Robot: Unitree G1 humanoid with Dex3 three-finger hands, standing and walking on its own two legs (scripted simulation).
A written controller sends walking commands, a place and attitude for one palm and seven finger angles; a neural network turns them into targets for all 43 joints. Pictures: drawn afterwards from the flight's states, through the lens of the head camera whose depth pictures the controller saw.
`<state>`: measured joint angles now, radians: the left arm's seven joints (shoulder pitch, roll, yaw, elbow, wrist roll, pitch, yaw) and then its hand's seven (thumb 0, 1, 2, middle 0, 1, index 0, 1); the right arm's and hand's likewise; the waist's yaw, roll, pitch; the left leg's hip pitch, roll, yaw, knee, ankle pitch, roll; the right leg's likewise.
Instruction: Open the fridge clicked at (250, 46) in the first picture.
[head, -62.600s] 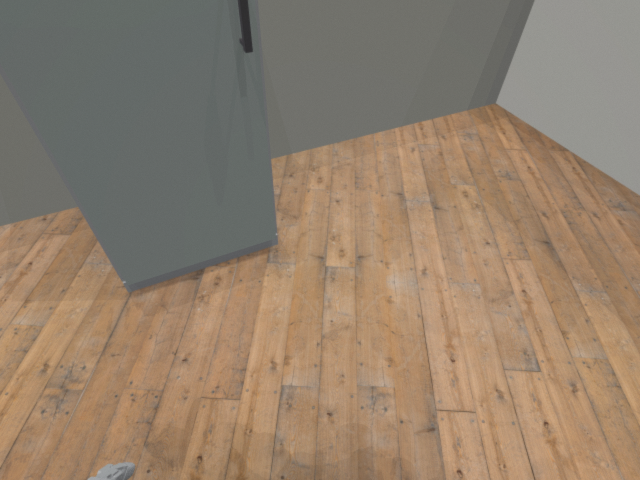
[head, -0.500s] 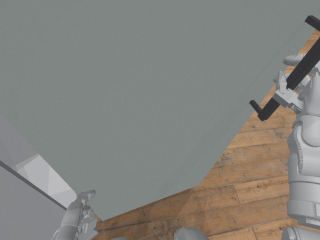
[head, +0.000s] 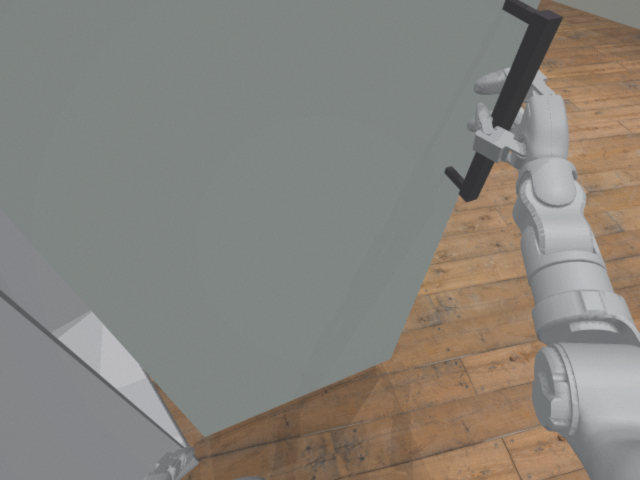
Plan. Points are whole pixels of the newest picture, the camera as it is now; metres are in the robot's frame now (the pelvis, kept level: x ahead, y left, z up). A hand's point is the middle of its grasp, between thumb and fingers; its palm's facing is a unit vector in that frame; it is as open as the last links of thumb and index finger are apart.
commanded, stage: stop walking and hold the door back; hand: right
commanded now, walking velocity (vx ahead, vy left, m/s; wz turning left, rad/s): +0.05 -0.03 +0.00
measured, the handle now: (488, 114) +0.50 -0.18 +0.21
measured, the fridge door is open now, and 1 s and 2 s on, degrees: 108 108 108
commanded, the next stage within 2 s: loosen the grip on the handle in 0.40 s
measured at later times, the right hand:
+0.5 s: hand (482, 136) +0.45 -0.16 +0.21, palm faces +0.15 +0.98 -0.13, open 5.3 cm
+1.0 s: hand (485, 137) +0.47 -0.18 +0.20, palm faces +0.18 +0.97 -0.15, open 13.1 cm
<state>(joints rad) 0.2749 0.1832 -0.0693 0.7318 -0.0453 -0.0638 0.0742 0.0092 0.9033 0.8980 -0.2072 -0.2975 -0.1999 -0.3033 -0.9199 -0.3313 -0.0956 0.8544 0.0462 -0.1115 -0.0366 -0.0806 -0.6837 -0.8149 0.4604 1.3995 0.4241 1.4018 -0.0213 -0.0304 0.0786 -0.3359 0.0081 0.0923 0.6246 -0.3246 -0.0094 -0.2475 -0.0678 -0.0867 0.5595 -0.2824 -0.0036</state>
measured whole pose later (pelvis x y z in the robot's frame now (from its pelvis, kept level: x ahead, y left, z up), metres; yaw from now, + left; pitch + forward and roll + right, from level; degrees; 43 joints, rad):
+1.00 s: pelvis +0.00 +0.01 +0.01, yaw +1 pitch +0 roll +0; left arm 0.34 0.29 0.03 0.78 -0.02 -0.17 0.05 0.01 0.91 0.90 -0.20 -0.30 -0.20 -0.30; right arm -0.84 -0.37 -0.25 0.84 0.00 -0.04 -0.03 -0.01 0.46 -0.25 0.38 1.30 0.41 1.32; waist 0.05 0.01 0.04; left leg -0.25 -0.01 0.04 0.42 -0.17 0.03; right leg -0.22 -0.05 -0.08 0.43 -0.20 0.01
